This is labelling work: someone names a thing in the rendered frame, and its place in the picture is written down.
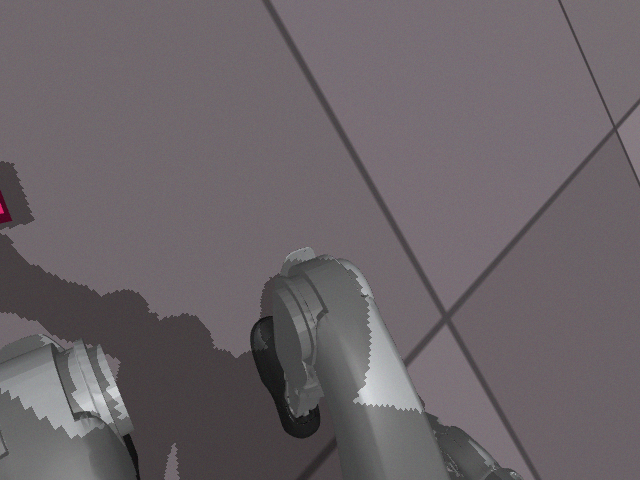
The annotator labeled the right robot foot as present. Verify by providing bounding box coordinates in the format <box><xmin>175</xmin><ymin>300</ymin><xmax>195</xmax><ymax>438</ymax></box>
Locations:
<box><xmin>250</xmin><ymin>316</ymin><xmax>320</xmax><ymax>438</ymax></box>

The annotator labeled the carton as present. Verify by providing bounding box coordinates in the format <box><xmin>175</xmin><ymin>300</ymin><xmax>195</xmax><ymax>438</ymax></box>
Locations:
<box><xmin>0</xmin><ymin>190</ymin><xmax>12</xmax><ymax>223</ymax></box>

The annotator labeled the right robot hand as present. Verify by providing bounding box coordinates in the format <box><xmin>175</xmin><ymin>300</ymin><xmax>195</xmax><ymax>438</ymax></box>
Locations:
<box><xmin>426</xmin><ymin>412</ymin><xmax>502</xmax><ymax>480</ymax></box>

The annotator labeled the left robot foot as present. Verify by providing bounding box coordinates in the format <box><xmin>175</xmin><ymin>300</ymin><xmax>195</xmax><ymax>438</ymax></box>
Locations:
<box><xmin>123</xmin><ymin>433</ymin><xmax>140</xmax><ymax>480</ymax></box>

